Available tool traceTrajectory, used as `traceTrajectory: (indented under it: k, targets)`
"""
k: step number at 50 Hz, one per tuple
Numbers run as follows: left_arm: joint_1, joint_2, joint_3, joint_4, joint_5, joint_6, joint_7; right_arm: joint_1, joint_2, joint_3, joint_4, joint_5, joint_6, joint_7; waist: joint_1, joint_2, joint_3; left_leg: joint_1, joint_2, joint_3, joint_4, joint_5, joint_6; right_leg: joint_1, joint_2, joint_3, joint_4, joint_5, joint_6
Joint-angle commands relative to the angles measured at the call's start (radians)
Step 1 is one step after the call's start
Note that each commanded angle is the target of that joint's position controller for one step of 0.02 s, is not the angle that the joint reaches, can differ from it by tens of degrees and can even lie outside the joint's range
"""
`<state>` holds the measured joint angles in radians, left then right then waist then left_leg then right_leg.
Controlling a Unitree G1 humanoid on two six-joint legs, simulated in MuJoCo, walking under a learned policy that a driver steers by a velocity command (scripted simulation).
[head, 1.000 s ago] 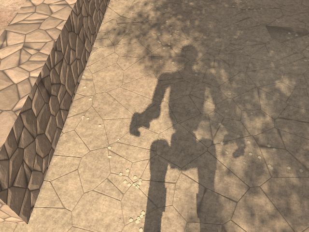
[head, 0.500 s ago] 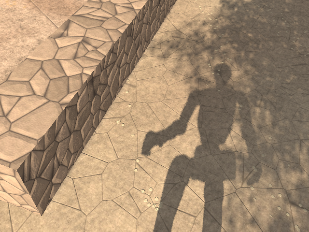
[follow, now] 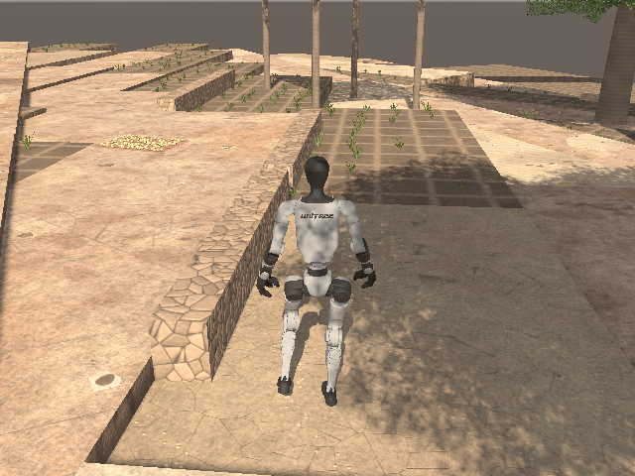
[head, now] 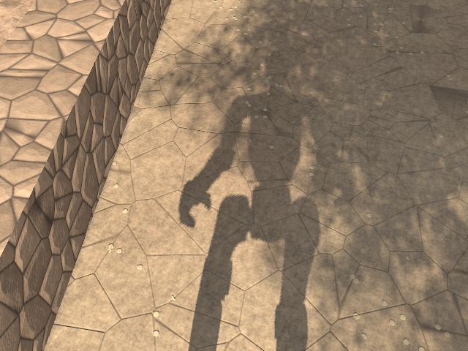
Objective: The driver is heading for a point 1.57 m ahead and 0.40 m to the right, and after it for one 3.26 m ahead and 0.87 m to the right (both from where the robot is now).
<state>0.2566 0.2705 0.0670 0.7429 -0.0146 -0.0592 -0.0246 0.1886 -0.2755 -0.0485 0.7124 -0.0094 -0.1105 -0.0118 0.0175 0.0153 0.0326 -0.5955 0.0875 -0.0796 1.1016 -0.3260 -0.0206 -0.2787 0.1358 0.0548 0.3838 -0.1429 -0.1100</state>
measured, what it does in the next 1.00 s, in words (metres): walks ahead, turning right: left foot, then right foot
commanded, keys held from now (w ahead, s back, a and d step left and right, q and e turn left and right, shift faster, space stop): w+e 0.70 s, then w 0.30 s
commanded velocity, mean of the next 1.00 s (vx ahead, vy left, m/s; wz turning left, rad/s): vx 0.50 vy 0.00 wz -0.50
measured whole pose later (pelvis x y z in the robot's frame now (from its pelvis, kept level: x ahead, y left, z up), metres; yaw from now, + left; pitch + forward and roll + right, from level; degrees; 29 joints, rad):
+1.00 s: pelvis +0.50 -0.12 +0.00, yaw -31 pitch +1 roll +0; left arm 0.28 0.26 0.06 0.72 0.00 -0.06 -0.03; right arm 0.20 -0.31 -0.05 0.75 0.01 -0.08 0.00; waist 0.02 0.04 0.04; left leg -0.61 0.14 -0.03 1.10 -0.26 -0.02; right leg -0.23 0.09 -0.01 0.38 -0.17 -0.09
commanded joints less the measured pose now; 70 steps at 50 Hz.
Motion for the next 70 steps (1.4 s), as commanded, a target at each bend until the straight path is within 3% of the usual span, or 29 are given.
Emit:
traceTrajectory:
  k: [1, 7, 10, 12, 13, 14, 15, 16, 17, 20, 27, 34, 37, 39, 40, 41, 42, 43, 44, 46, 50, 58, 63, 65, 66, 67, 68, 69, 70]
  targets:
    - [-0.054, 0.154, 0.039, -0.087, -0.005, -0.017, 0.020, 0.005, -0.071, -0.019, -0.076, -0.013, 0.008, -0.006, -0.036, -0.055, -0.045, -0.003, 0.007, 0.028, -0.167, 0.121, -0.039, -0.044, -0.246, 0.236, -0.181, 0.189, -0.197]
    - [0.057, 0.166, 0.044, -0.055, -0.021, 0.009, 0.030, -0.189, -0.070, -0.012, -0.124, 0.014, -0.007, 0.015, 0.053, -0.097, -0.051, 0.135, -0.085, 0.022, -0.535, 0.400, -0.048, -0.024, -0.212, 0.263, -0.093, 0.040, -0.118]
    - [0.064, 0.163, 0.045, -0.059, -0.017, 0.017, 0.034, -0.177, -0.115, -0.034, -0.135, 0.020, -0.020, 0.023, 0.026, -0.127, -0.064, 0.181, -0.093, -0.007, -0.605, 0.284, -0.016, 0.074, -0.247, 0.368, 0.006, -0.010, -0.091]
    - [0.044, 0.126, 0.035, -0.075, -0.008, 0.015, 0.034, -0.045, -0.147, -0.056, -0.109, 0.015, -0.030, 0.016, -0.053, -0.132, -0.117, 0.384, -0.070, -0.001, -0.660, 0.257, 0.037, 0.049, -0.202, 0.357, 0.140, 0.032, -0.040]
    - [0.040, 0.063, 0.013, -0.094, 0.002, 0.009, 0.029, 0.098, -0.200, -0.073, -0.101, -0.004, -0.033, 0.006, -0.116, -0.043, -0.235, 0.618, 0.088, -0.142, -0.650, 0.199, 0.105, -0.054, -0.145, 0.275, 0.397, -0.049, 0.000]
    - [0.162, 0.014, -0.003, -0.122, -0.020, -0.001, 0.032, 0.195, -0.277, -0.090, -0.071, -0.023, -0.020, 0.006, -0.074, 0.259, -0.352, 0.918, 0.309, -0.574, -0.728, -0.005, 0.262, -0.381, -0.009, 0.122, 0.720, -0.414, 0.068]
    - [0.177, 0.103, 0.007, -0.109, -0.031, -0.002, 0.034, 0.205, -0.213, -0.080, -0.070, 0.001, -0.013, 0.013, -0.086, 0.269, -0.328, 0.915, 0.354, -0.746, -0.778, -0.224, 0.282, -0.528, -0.090, 0.122, 0.888, -0.435, 0.085]
    - [0.093, 0.161, 0.024, -0.112, -0.025, 0.005, 0.034, 0.162, -0.143, -0.061, -0.084, 0.005, -0.007, 0.009, -0.112, 0.157, -0.208, 0.815, 0.305, -0.596, -0.792, -0.230, 0.241, -0.563, -0.129, 0.120, 0.947, -0.335, 0.096]
    - [0.028, 0.160, 0.027, -0.125, -0.012, 0.011, 0.034, 0.115, -0.122, -0.051, -0.089, -0.001, 0.001, 0.007, -0.103, 0.084, -0.132, 0.699, 0.257, -0.447, -0.799, -0.100, 0.208, -0.540, -0.159, 0.086, 0.941, -0.260, 0.102]
    - [-0.004, 0.117, 0.030, -0.147, -0.014, 0.021, 0.020, 0.052, -0.080, -0.035, -0.071, -0.008, 0.004, 0.006, -0.048, 0.102, -0.040, 0.500, 0.165, -0.209, -0.870, 0.131, 0.182, -0.453, -0.220, 0.066, 0.847, -0.163, 0.103]
    - [-0.109, 0.064, 0.013, -0.167, -0.009, 0.032, 0.004, 0.071, -0.141, -0.058, -0.007, 0.000, 0.001, 0.000, -0.052, 0.055, -0.014, 0.519, 0.169, 0.031, -0.936, 0.341, 0.199, -0.482, -0.241, 0.035, 0.575, 0.054, 0.132]
    - [-0.289, 0.054, 0.003, -0.222, -0.017, 0.022, -0.034, 0.135, -0.199, -0.073, 0.049, 0.025, 0.030, -0.001, -0.104, 0.051, 0.049, 0.627, 0.190, 0.184, -0.902, 0.433, 0.155, -0.416, -0.214, -0.072, 0.298, 0.104, 0.073]
    - [-0.231, 0.092, 0.024, -0.227, -0.005, 0.026, -0.037, 0.144, -0.237, -0.083, 0.061, 0.042, 0.045, -0.004, -0.044, 0.082, -0.013, 0.665, 0.197, 0.233, -0.732, 0.875, 0.136, -0.236, -0.127, -0.145, 0.249, -0.052, 0.010]
    - [0.064, 0.177, 0.075, -0.147, -0.003, 0.034, -0.018, 0.148, -0.210, -0.067, 0.065, 0.041, 0.048, -0.009, 0.115, 0.049, -0.166, 0.499, 0.142, 0.286, -0.368, 0.905, 0.089, 0.220, -0.073, -0.130, 0.152, 0.044, -0.054]
    - [0.176, 0.276, 0.095, -0.119, -0.002, 0.038, 0.004, 0.179, -0.110, -0.032, 0.028, -0.002, 0.036, -0.004, 0.110, -0.159, -0.267, 0.135, 0.051, 0.291, -0.006, 0.255, 0.036, 0.569, -0.317, 0.246, 0.157, 0.066, -0.147]
    - [0.158, 0.302, 0.085, -0.139, -0.007, 0.025, -0.001, 0.222, -0.085, -0.010, 0.006, 0.011, 0.006, 0.007, 0.057, -0.265, -0.445, -0.092, -0.100, 0.097, 0.253, -0.269, 0.004, 0.712, -0.510, 0.755, -0.025, -0.104, -0.307]
    - [0.145, 0.221, 0.062, -0.134, 0.001, 0.017, -0.008, 0.114, -0.175, -0.036, -0.005, 0.052, -0.012, 0.017, 0.108, -0.136, -0.377, -0.189, -0.046, -0.002, 0.297, -0.203, 0.011, 0.658, -0.487, 0.658, -0.071, -0.143, -0.254]
    - [0.098, 0.190, 0.052, -0.126, 0.001, 0.009, -0.009, 0.048, -0.170, -0.031, -0.026, 0.064, -0.020, 0.019, 0.093, -0.125, -0.235, -0.216, -0.007, 0.020, 0.255, -0.131, 0.027, 0.516, -0.448, 0.499, -0.073, -0.096, -0.214]
    - [0.029, 0.161, 0.040, -0.124, 0.001, 0.004, -0.008, 0.030, -0.156, -0.029, -0.019, 0.042, -0.020, 0.009, 0.047, -0.048, -0.152, -0.174, 0.038, 0.026, 0.175, -0.053, 0.029, 0.359, -0.402, 0.387, -0.081, -0.008, -0.177]
    - [-0.043, 0.110, 0.021, -0.129, 0.016, -0.007, -0.009, 0.074, -0.152, -0.035, -0.001, 0.018, 0.000, 0.006, -0.022, -0.080, -0.103, -0.051, 0.076, 0.013, 0.088, 0.029, 0.024, 0.176, -0.344, 0.270, -0.132, 0.132, -0.157]
    - [-0.026, 0.133, 0.026, -0.085, 0.013, -0.030, 0.000, 0.053, -0.104, -0.025, -0.003, 0.007, 0.032, 0.002, -0.036, -0.056, -0.052, -0.066, 0.077, 0.029, -0.053, 0.147, -0.018, 0.094, -0.327, 0.160, -0.212, 0.240, -0.172]
    - [0.099, 0.166, 0.028, 0.001, -0.001, -0.018, 0.023, -0.194, -0.063, -0.001, -0.060, 0.022, 0.010, 0.036, 0.062, -0.068, 0.032, -0.045, 0.008, 0.064, -0.496, 0.474, -0.007, 0.171, -0.312, 0.065, -0.221, 0.133, -0.108]
    - [0.123, 0.188, 0.037, 0.041, -0.007, 0.007, 0.032, -0.195, -0.099, -0.010, -0.079, 0.020, 0.002, 0.065, 0.033, -0.093, 0.026, -0.022, -0.028, 0.066, -0.590, 0.295, 0.062, 0.344, -0.382, 0.096, -0.106, 0.310, -0.072]
    - [0.092, 0.191, 0.035, 0.041, -0.003, 0.016, 0.036, -0.011, -0.148, -0.037, -0.028, 0.015, 0.002, 0.055, -0.071, -0.097, -0.091, 0.246, -0.094, 0.126, -0.617, 0.277, 0.112, 0.330, -0.323, 0.046, 0.110, 0.625, -0.033]
    - [0.096, 0.155, 0.018, 0.027, 0.010, 0.018, 0.039, 0.153, -0.203, -0.055, 0.008, 0.007, 0.004, 0.047, -0.137, -0.052, -0.229, 0.533, -0.004, 0.040, -0.567, 0.344, 0.162, 0.188, -0.271, 0.007, 0.352, 0.516, 0.001]
    - [0.241, 0.052, -0.014, 0.011, 0.010, -0.001, 0.030, 0.251, -0.304, -0.079, 0.025, -0.005, 0.008, 0.044, -0.101, 0.194, -0.398, 0.949, 0.256, -0.411, -0.605, 0.174, 0.331, -0.221, -0.106, -0.045, 0.766, 0.058, 0.086]
    - [0.205, 0.081, -0.012, 0.025, 0.004, -0.021, 0.025, 0.284, -0.219, -0.057, 0.036, 0.013, 0.013, 0.047, -0.131, 0.248, -0.457, 1.006, 0.300, -0.677, -0.777, 0.019, 0.352, -0.375, -0.059, 0.078, 0.895, -0.419, 0.088]
    - [0.106, 0.162, 0.011, -0.003, -0.023, -0.032, 0.019, 0.211, -0.175, -0.040, 0.028, 0.020, 0.014, 0.043, -0.130, 0.163, -0.290, 0.889, 0.273, -0.551, -0.800, -0.074, 0.296, -0.470, -0.125, 0.087, 0.955, -0.375, 0.076]
    - [0.030, 0.160, 0.007, -0.025, -0.028, -0.036, 0.020, 0.133, -0.154, -0.032, 0.013, 0.015, 0.019, 0.039, -0.107, 0.082, -0.178, 0.734, 0.237, -0.424, -0.819, -0.038, 0.265, -0.473, -0.180, 0.046, 0.918, -0.285, 0.069]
